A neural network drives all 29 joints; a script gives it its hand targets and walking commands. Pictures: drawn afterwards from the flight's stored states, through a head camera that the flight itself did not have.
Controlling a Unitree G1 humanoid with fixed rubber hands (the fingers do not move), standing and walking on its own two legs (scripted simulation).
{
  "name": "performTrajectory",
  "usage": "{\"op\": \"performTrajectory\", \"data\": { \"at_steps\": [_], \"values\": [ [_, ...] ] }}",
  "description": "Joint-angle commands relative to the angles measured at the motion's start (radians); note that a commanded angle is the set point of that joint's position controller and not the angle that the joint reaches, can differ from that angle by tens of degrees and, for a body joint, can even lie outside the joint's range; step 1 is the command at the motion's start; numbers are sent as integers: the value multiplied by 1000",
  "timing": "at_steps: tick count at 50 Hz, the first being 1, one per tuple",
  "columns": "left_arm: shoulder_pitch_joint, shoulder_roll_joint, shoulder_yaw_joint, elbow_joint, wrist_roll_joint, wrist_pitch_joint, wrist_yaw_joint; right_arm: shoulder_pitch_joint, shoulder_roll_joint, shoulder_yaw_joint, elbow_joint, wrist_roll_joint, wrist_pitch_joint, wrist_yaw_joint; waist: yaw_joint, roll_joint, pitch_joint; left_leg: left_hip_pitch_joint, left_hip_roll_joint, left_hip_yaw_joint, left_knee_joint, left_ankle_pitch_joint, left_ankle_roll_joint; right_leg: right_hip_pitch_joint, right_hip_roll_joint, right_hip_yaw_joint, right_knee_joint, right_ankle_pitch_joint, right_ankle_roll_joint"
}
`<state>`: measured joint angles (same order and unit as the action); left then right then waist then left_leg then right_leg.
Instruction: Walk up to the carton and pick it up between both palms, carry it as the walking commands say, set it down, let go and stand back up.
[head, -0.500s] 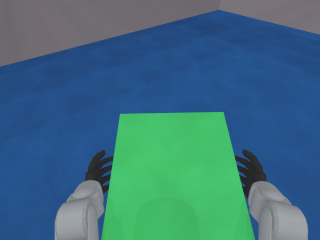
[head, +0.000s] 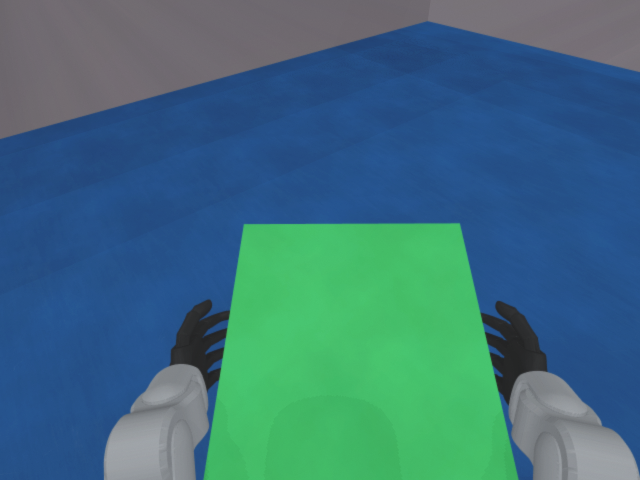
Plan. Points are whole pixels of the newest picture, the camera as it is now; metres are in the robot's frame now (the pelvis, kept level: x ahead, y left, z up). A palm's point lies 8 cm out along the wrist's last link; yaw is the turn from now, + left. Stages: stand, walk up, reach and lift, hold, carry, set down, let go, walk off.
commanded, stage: carry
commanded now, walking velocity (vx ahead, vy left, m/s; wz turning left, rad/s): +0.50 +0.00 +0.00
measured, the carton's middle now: (350, 373) +0.26 +0.00 +0.03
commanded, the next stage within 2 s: none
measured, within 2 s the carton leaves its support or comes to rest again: neither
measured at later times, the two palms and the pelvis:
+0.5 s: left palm (225, 231) +0.48 +0.20 +0.07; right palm (446, 236) +0.46 -0.15 +0.08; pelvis +0.23 +0.03 +0.00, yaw -1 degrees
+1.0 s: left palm (254, 135) +0.76 +0.19 +0.09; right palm (419, 129) +0.78 -0.15 +0.09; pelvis +0.55 +0.01 +0.00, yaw +2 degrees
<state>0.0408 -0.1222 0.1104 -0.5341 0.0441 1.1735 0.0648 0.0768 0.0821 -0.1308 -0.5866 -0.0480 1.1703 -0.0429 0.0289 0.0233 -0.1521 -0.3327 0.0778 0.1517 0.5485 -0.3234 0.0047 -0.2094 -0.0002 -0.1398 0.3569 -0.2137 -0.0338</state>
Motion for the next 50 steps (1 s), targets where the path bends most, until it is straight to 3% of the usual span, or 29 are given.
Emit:
{"op": "performTrajectory", "data": {
  "at_steps": [1,2,4,6,11,13,14,15,16,17,18,19,20,21,22,24,27,30,32,33,34,35,36,38,39,41,46,50],
  "values": [
    [-352,-571,-677,-106,-276,6,-59,-410,558,697,-100,276,7,57,3,-175,82,-474,42,-83,268,-130,-22,293,-411,535,-269,-421,-196],
    [-360,-592,-684,-130,-279,2,-61,-420,584,700,-103,287,3,60,0,-119,91,-470,55,-102,285,-93,-24,277,-399,474,-273,-352,-186],
    [-367,-620,-693,-155,-278,-7,-63,-398,617,697,-91,286,-7,65,-6,-86,60,-405,56,-91,233,10,-32,268,-350,326,-256,-182,-156],
    [-340,-617,-698,-160,-279,-15,-65,-369,617,702,-103,280,-16,61,-5,-113,41,-340,34,-50,160,65,-38,258,-305,233,-219,-17,-138],
    [-273,-594,-708,-179,-286,-15,-67,-322,600,717,-146,270,-12,53,3,-193,34,-188,-25,57,-17,103,-29,223,-255,124,-134,224,-109],
    [-274,-581,-717,-196,-292,-13,-66,-308,594,717,-153,268,-9,52,-8,-188,3,-31,-55,111,-114,159,-19,181,-232,65,-51,272,-77],
    [-276,-574,-721,-200,-294,-10,-67,-294,594,715,-146,269,-7,51,-23,-162,-48,136,-74,143,-152,172,-13,129,-202,9,56,328,-47],
    [-290,-566,-726,-201,-290,-5,-69,-263,590,710,-121,271,-3,50,-49,-108,-138,398,-43,96,-111,127,14,-10,-170,-36,230,362,-11],
    [-295,-553,-729,-186,-288,6,-74,-231,572,691,-90,262,0,45,-78,42,-173,593,105,-166,-152,29,84,-248,-112,-66,455,252,41],
    [-312,-562,-733,-187,-287,8,-78,-246,566,686,-87,268,-2,46,-73,250,-201,691,302,-549,-291,35,195,-465,12,-51,733,-179,59],
    [-282,-376,-513,164,-126,-43,-100,-258,366,468,264,109,-58,60,-57,209,-192,616,376,-599,-324,41,243,-515,-43,81,871,-280,25],
    [-333,-313,-379,491,-35,-147,-129,-315,290,335,521,2,-165,84,-57,103,-130,506,369,-540,-335,75,235,-529,-86,156,893,-268,9],
    [-455,-455,-457,279,-99,-253,-151,-449,451,469,328,83,-271,103,-54,-7,-71,384,356,-464,-359,42,207,-520,-116,203,853,-218,7],
    [-517,-722,-663,-72,-272,-266,-151,-524,734,710,-23,264,-282,101,-42,-28,-49,293,322,-362,-371,32,160,-482,-144,209,762,-189,12],
    [-491,-869,-767,-232,-348,-224,-136,-506,857,798,-216,334,-242,93,-29,24,-76,266,282,-258,-376,70,135,-426,-137,157,654,-156,10],
    [-283,-761,-718,-103,-275,-155,-92,-351,720,739,-117,294,-159,84,-18,121,-131,266,238,-143,-375,158,122,-302,-102,82,434,-117,25],
    [-209,-613,-692,-123,-226,-94,-64,-250,598,725,-94,281,-87,80,-36,156,-78,258,219,-84,-387,131,121,-233,-49,-3,231,-65,24],
    [-223,-580,-700,-164,-229,-57,-60,-274,559,737,-143,283,-50,75,-28,119,-28,196,195,-22,-352,78,88,-124,-46,-53,120,87,16],
    [-201,-559,-685,-145,-237,-33,-55,-282,536,719,-153,273,-25,67,-12,34,-43,115,133,46,-188,70,46,65,-51,-71,63,89,2],
    [-183,-543,-676,-128,-244,-25,-52,-286,524,702,-145,263,-12,61,4,-45,-51,10,86,77,5,100,21,201,-96,23,28,38,-31],
    [-190,-507,-668,-114,-238,-16,-45,-291,493,698,-135,257,1,57,14,-203,-44,-159,19,71,242,-20,-5,284,-261,352,-110,-246,-112],
    [-225,-510,-666,-120,-244,-8,-44,-309,490,716,-138,263,11,59,11,-350,-74,-328,-57,25,475,-201,-15,369,-411,634,-185,-305,-215],
    [-261,-544,-684,-157,-274,-4,-51,-315,539,716,-132,275,13,62,-3,-265,-66,-373,-5,-93,608,-218,9,333,-449,623,-182,-234,-238],
    [-321,-622,-712,-188,-291,-8,-68,-331,621,711,-118,274,3,72,-6,-105,-35,-376,47,-149,624,-98,8,266,-417,455,-160,-20,-204],
    [-331,-654,-714,-181,-293,-8,-75,-314,650,703,-93,266,0,78,-9,-78,-30,-351,63,-156,556,-62,1,241,-392,376,-165,26,-171],
    [-328,-681,-715,-159,-302,-15,-92,-299,665,699,-88,250,-15,74,-11,-109,-27,-312,49,-112,414,-15,-12,237,-343,254,-175,86,-128],
    [-282,-645,-718,-172,-313,-28,-99,-277,641,707,-128,235,-25,52,1,-180,19,-270,3,-3,95,123,-15,279,-276,81,-175,262,-104],
    [-254,-603,-721,-211,-304,-18,-85,-273,615,725,-171,251,-8,52,5,-201,21,-162,-43,82,-54,194,-7,299,-259,17,-123,387,-77]
  ]
}}
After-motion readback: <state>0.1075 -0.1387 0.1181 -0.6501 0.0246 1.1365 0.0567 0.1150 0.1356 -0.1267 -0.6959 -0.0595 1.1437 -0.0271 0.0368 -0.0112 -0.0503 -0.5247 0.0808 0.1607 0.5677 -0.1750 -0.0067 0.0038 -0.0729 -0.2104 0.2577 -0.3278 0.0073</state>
